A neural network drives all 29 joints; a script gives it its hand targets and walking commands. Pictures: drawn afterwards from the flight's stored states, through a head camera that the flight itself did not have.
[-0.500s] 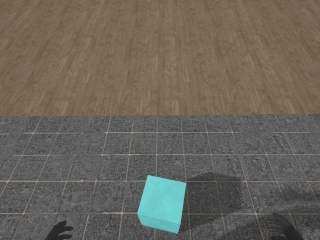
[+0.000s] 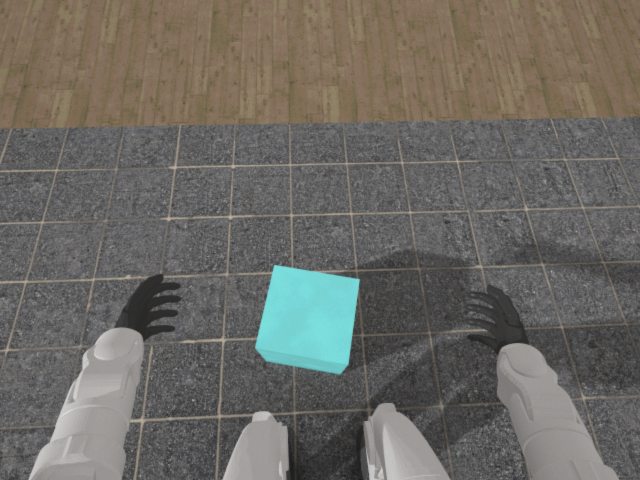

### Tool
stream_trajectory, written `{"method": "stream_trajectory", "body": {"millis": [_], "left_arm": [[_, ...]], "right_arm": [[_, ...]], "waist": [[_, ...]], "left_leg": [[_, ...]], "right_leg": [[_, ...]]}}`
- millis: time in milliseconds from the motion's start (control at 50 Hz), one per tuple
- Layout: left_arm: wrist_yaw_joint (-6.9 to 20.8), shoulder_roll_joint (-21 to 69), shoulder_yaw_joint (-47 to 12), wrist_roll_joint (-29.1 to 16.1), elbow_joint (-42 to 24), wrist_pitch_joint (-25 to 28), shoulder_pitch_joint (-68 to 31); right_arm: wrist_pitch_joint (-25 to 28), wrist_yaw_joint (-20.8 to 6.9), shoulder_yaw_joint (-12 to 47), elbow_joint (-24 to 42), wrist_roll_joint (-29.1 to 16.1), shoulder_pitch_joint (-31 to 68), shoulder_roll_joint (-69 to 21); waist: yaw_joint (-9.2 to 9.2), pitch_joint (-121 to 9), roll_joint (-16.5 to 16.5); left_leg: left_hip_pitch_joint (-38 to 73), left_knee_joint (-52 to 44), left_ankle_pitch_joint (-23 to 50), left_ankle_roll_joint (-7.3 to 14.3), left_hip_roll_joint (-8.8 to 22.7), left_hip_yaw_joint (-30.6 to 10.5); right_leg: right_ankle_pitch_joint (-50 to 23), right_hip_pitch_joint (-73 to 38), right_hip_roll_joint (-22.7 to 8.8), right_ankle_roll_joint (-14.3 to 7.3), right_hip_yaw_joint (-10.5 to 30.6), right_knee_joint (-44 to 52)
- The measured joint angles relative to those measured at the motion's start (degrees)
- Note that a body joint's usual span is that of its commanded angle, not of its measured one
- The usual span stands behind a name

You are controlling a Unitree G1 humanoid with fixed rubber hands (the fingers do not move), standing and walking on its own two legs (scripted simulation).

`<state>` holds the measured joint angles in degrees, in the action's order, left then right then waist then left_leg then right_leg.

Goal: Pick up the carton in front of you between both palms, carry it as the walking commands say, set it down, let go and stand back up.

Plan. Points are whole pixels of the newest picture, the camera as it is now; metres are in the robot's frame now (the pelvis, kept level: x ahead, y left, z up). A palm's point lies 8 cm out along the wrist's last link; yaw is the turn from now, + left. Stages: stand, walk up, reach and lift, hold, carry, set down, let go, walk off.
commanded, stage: reach and lift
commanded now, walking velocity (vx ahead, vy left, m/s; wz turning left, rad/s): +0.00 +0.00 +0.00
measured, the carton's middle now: (309, 323) +0.42 +0.01 -0.58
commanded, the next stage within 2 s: none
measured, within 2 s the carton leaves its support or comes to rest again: neither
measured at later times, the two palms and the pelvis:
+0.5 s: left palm (194, 240) +0.48 +0.20 -0.15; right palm (430, 278) +0.39 -0.18 -0.15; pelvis -0.07 +0.02 -0.07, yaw -1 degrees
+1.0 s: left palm (226, 296) +0.46 +0.19 -0.40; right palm (402, 317) +0.38 -0.19 -0.39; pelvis -0.08 +0.00 -0.24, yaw -4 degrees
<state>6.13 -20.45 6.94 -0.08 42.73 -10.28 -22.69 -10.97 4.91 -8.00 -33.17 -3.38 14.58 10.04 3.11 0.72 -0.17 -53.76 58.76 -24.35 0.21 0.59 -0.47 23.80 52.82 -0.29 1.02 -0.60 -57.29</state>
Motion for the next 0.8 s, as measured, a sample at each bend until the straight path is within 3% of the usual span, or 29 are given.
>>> {"method": "stream_trajectory", "body": {"millis": [280, 420, 620, 720, 800], "left_arm": [[1.27, -3.90, 1.02, -0.50, 14.78, -1.58, -35.15], [1.59, -4.87, 2.38, 2.49, 20.49, -1.60, -49.00], [-0.58, -0.94, 6.45, 6.84, 20.45, 2.51, -48.48], [-2.21, 0.38, 6.12, 5.79, 19.75, 4.55, -45.52], [-3.61, -0.13, 4.00, 3.06, 18.39, 5.84, -44.40]], "right_arm": [[-2.60, 4.94, -7.70, -5.43, -0.01, 29.84, -4.98], [-2.59, 5.60, -13.27, -6.92, 2.99, 40.86, -7.79], [3.59, 2.87, -18.73, -8.62, 7.04, 39.83, -10.21], [6.44, 2.23, -18.48, -10.75, 6.76, 38.50, -9.79], [7.94, 2.93, -15.52, -11.18, 3.86, 38.27, -8.42]], "waist": [[2.53, 1.40, 0.64], [3.79, 1.70, 0.68], [2.80, -4.18, 0.61], [1.82, -7.09, 0.75], [1.16, -6.63, 0.61]], "left_leg": [[-23.92, 7.22, 5.21, 1.32, -0.92, -0.03], [-32.45, 9.67, 6.04, 1.75, -1.40, -0.38], [-43.03, 13.38, 3.88, 2.06, -1.18, -0.35], [-51.50, 21.42, 0.36, 1.88, -0.82, -0.58], [-58.61, 29.25, -2.11, 1.58, -0.55, -0.96]], "right_leg": [[-5.22, 23.17, -0.83, 1.25, 0.12, -6.50], [-5.96, 31.17, -1.24, 1.74, -0.18, -8.52], [-4.07, 41.56, -0.99, 2.01, -0.10, -11.75], [-0.64, 50.06, -0.48, 2.02, -0.05, -19.75], [1.96, 57.16, 0.28, 2.02, 0.18, -27.60]]}}
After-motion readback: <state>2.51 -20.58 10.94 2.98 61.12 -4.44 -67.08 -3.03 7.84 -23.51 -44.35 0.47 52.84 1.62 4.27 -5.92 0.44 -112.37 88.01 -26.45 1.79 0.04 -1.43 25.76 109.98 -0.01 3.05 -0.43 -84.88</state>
